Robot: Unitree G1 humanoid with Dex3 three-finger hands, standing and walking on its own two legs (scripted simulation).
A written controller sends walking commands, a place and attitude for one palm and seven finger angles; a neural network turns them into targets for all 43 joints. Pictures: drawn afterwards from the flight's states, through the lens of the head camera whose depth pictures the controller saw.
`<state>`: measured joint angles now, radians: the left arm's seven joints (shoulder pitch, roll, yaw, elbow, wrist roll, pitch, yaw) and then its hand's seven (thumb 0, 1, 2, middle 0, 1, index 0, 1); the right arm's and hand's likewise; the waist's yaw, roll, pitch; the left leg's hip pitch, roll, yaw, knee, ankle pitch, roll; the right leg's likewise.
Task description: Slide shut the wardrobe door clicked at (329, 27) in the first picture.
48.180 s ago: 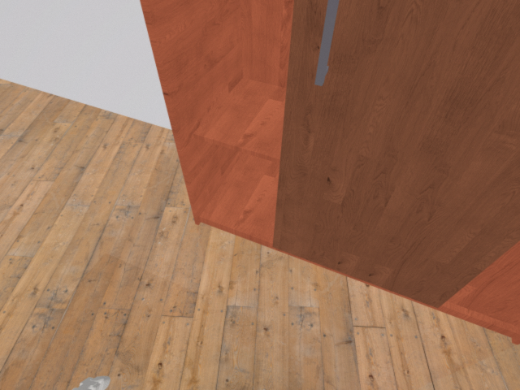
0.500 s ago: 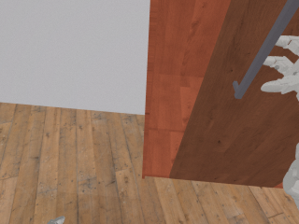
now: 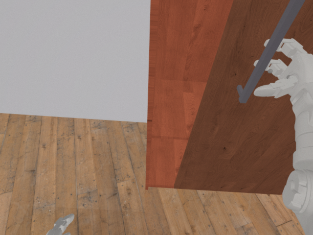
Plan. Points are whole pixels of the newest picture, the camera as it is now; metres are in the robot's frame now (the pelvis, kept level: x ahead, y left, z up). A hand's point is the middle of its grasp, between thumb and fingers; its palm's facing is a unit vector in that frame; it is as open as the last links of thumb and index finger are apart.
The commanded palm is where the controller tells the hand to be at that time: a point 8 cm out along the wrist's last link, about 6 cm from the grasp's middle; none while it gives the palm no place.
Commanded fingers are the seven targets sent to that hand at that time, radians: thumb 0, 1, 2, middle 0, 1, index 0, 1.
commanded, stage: slide the fingers in behind the handle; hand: right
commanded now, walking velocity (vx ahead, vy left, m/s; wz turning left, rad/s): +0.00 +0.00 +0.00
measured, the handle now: (266, 46) +0.50 -0.18 +0.27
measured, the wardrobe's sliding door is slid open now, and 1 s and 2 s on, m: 0.16 0.16 0.16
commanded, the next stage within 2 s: move the hooked fingers beside the handle in 0.10 s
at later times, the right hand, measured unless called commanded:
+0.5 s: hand (268, 70) +0.45 -0.19 +0.23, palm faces -0.04 +1.00 -0.04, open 13.9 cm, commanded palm +0.43 -0.24 +0.23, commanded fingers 0.00 0.50 -0.30 0.30 1.20 0.30 1.20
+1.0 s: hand (281, 75) +0.44 -0.21 +0.23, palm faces -0.04 +1.00 -0.05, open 14.0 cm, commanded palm +0.43 -0.26 +0.23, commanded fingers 0.00 0.50 -0.30 0.30 1.20 0.30 1.20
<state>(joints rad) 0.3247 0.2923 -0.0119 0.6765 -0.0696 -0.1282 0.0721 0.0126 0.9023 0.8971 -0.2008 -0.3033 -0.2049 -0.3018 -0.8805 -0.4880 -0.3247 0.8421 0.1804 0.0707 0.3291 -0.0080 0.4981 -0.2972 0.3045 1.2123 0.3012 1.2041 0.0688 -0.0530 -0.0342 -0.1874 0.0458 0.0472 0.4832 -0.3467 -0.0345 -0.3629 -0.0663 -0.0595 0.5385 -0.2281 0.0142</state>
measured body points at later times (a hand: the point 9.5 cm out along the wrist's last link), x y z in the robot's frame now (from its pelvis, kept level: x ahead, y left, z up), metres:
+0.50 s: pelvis +0.00 +0.01 +0.00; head +0.02 +0.03 +0.45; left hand +0.08 +0.28 -0.12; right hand +0.45 -0.24 +0.24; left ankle -0.06 +0.14 -0.73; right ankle +0.03 -0.13 -0.73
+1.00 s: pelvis +0.00 +0.01 +0.00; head +0.02 +0.02 +0.45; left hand +0.09 +0.28 -0.11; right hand +0.44 -0.27 +0.24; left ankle -0.06 +0.14 -0.73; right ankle +0.03 -0.13 -0.73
